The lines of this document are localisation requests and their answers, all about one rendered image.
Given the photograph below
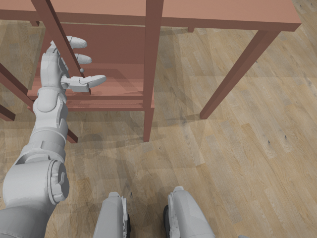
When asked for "left robot upper arm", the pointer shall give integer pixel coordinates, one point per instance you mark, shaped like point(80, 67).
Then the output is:
point(32, 191)

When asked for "table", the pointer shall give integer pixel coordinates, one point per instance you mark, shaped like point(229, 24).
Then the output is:
point(269, 17)

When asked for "robot left hand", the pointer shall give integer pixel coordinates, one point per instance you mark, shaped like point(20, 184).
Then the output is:
point(53, 68)

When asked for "right robot thigh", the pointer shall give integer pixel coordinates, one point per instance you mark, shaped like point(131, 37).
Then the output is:
point(191, 220)

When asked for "chair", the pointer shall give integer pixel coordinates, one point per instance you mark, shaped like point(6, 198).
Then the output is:
point(126, 55)

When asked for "right robot shin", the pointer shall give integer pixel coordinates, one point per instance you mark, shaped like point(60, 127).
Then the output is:
point(174, 227)

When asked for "robot left forearm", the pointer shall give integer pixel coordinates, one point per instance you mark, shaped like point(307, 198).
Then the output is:
point(49, 135)

